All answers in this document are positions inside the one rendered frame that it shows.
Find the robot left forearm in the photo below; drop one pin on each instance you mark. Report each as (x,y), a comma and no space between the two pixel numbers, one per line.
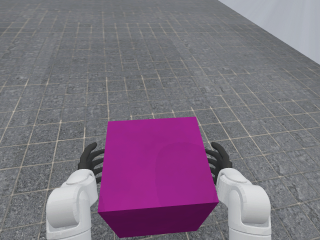
(68,214)

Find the robot right forearm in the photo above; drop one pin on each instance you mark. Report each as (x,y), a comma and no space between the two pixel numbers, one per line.
(249,207)

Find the carton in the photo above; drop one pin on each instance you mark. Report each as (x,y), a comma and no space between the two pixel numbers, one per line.
(156,177)

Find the robot left hand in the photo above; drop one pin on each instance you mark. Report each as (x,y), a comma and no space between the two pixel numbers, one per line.
(87,163)

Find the robot right hand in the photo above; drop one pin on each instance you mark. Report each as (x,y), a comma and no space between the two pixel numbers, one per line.
(222,160)

